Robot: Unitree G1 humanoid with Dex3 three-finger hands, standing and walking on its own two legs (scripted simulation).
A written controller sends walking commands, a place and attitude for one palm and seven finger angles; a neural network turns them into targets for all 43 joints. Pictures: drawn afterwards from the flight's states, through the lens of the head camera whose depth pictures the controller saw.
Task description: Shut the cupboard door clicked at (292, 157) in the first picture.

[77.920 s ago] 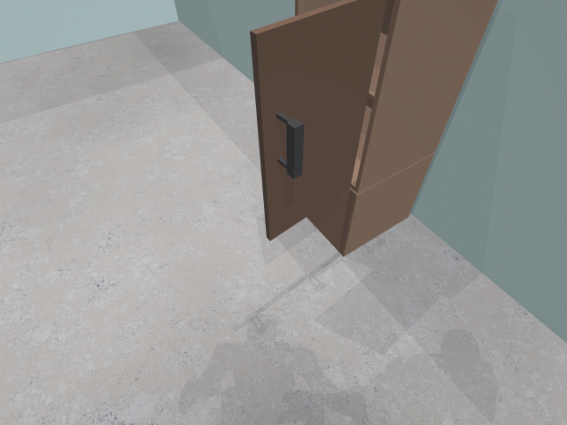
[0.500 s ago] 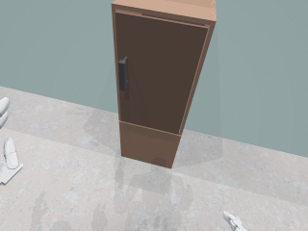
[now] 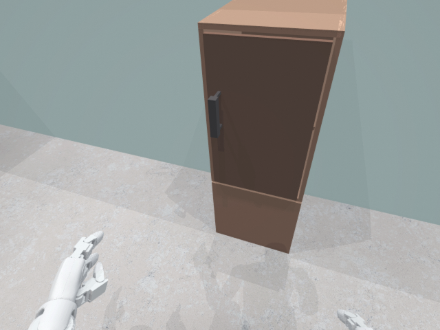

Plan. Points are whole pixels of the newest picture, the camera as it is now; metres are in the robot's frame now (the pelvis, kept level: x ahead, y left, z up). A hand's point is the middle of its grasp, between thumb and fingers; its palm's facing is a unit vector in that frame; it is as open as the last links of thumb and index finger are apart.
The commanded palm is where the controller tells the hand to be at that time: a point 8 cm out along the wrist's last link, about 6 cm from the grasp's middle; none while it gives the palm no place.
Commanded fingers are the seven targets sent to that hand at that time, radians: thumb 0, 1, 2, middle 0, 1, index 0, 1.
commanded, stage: let the arm hang, fingers relaxed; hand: left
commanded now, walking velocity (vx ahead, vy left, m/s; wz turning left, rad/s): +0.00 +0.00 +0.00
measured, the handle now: (216, 114) +0.77 +0.05 +0.02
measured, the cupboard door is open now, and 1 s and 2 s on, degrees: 0 0 0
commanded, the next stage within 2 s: look to check the result in 0.96 s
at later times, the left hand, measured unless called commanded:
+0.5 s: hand out of the picture -0.10 +0.21 -0.15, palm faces +0.04 -0.98 -0.21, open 7.3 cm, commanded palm none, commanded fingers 0.00 0.90 0.90 -0.20 -0.30 -0.20 -0.30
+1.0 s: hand out of the picture -0.04 +0.17 -0.16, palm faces +0.04 -0.99 -0.14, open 7.4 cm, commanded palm none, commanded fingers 0.00 0.90 0.90 -0.20 -0.30 -0.20 -0.30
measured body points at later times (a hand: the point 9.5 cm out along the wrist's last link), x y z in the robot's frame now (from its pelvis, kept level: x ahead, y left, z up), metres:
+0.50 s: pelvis +0.00 +0.03 +0.02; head +0.00 +0.03 +0.47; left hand -0.10 +0.26 -0.13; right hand -0.03 -0.18 -0.14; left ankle +0.05 +0.12 -0.72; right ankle -0.02 -0.09 -0.72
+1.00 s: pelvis -0.01 +0.02 +0.02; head -0.02 +0.03 +0.47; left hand -0.04 +0.23 -0.15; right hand -0.05 -0.18 -0.14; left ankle +0.05 +0.12 -0.72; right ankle -0.02 -0.09 -0.72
